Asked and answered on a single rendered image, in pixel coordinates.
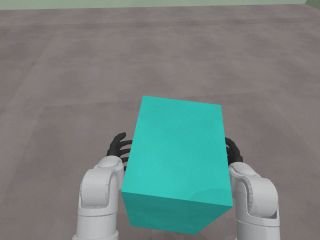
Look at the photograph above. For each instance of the carton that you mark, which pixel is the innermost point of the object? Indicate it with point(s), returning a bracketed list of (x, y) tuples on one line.
[(177, 175)]

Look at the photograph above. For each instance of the left robot hand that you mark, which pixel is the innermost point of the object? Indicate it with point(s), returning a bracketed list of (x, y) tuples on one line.
[(115, 146)]

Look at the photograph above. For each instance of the robot left forearm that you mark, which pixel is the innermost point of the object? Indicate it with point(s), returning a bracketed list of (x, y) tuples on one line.
[(98, 200)]

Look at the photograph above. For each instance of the right robot hand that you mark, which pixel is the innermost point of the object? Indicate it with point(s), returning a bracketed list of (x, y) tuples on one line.
[(233, 152)]

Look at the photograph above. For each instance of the robot right forearm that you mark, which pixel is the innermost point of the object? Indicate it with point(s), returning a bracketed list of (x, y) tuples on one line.
[(256, 204)]

